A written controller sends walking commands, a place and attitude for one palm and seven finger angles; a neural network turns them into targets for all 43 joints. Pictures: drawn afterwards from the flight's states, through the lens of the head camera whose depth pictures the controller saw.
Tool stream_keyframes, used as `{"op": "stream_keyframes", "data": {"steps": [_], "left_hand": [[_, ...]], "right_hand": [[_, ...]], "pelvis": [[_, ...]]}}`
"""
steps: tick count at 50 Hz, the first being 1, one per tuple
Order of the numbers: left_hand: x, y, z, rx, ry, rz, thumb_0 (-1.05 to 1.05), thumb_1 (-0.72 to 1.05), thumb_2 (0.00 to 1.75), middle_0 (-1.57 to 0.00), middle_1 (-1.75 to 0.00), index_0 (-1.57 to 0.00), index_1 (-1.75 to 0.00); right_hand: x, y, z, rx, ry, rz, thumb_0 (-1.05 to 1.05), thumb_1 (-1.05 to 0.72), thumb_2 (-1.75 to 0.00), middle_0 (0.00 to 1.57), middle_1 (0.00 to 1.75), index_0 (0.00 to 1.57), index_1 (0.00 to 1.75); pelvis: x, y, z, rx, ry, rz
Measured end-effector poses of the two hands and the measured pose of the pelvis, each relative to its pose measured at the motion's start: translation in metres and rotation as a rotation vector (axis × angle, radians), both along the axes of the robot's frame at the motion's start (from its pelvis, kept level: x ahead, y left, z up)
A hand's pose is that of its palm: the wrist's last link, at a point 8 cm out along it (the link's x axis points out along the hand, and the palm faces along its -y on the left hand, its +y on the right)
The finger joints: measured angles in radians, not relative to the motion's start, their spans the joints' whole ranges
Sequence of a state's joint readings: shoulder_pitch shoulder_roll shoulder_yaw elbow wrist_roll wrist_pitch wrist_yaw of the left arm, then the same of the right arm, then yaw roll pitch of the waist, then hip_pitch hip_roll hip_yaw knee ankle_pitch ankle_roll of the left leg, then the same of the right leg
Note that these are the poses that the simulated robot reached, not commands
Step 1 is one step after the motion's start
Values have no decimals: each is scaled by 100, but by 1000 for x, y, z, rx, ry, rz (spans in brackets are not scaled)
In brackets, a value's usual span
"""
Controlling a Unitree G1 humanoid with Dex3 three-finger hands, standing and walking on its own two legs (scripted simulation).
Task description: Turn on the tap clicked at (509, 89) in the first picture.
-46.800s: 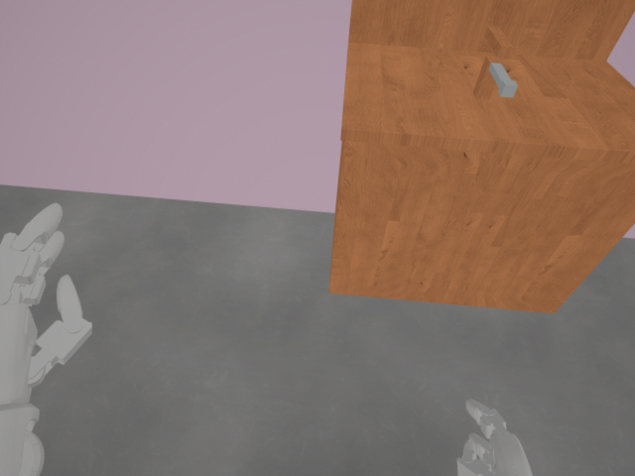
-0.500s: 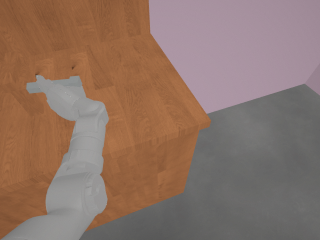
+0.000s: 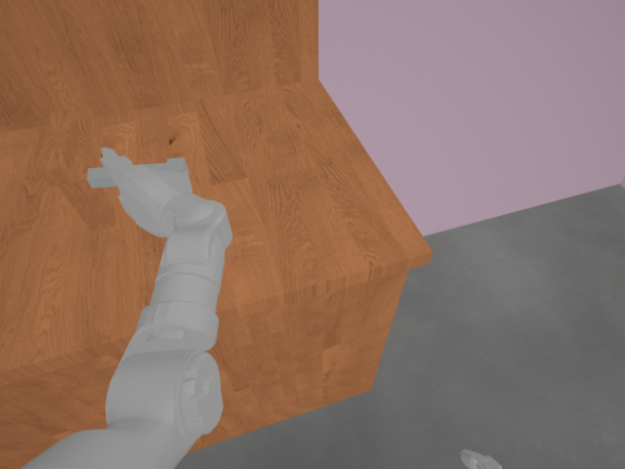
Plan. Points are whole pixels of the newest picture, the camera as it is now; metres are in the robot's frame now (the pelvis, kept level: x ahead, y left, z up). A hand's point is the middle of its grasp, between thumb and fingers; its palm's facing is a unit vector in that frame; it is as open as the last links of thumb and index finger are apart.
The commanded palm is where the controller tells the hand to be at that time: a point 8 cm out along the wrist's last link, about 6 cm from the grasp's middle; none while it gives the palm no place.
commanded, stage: lift the hand up off the lever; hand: left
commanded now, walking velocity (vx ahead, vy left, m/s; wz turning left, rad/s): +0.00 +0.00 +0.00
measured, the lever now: (177, 172) +0.49 +0.20 +0.12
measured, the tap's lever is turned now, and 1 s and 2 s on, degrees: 78 77 77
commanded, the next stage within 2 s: draw the hand back beside the body in 1.58 s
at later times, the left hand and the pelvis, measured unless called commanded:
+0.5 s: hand (171, 168) +0.43 +0.17 +0.18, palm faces +0.79 -0.60 -0.07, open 7.8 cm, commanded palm +0.38 +0.19 +0.17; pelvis +0.00 -0.01 +0.01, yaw +0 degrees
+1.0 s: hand (166, 170) +0.42 +0.17 +0.19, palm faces +0.78 -0.62 -0.08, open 7.8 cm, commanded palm +0.37 +0.19 +0.19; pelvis -0.02 -0.01 +0.01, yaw +1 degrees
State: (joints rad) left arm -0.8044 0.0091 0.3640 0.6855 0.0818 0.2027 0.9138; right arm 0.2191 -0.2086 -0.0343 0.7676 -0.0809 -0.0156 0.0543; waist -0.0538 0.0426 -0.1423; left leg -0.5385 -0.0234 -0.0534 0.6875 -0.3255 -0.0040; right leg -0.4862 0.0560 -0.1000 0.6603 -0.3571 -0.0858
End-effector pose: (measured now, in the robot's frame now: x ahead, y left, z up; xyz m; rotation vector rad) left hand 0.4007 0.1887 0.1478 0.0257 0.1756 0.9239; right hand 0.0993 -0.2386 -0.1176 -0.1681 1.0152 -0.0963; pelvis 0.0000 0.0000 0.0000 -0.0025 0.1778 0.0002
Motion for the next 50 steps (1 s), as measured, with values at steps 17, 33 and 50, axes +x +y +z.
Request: {"op": "stream_keyframes", "data": {"steps": [17,33,50], "left_hand": [[-14,1,7,0,-11,11,2,90,90,-17,-16,-16,-15],[-35,0,31,-20,-9,-17,2,90,90,-15,-15,-16,-15],[-39,1,48,2,-30,-27,2,90,90,-15,-15,-15,-15]], "right_hand": [[2,-7,0,-2,-4,-3,1,-90,-90,20,30,20,30],[23,-11,17,-7,-102,17,1,-90,-90,20,30,20,30],[11,-6,16,-9,-101,10,1,-90,-90,20,30,20,30]], "pelvis": [[2,-5,2,4,-29,1],[-10,-13,9,14,-81,10],[-22,-11,10,11,-89,9]]}}
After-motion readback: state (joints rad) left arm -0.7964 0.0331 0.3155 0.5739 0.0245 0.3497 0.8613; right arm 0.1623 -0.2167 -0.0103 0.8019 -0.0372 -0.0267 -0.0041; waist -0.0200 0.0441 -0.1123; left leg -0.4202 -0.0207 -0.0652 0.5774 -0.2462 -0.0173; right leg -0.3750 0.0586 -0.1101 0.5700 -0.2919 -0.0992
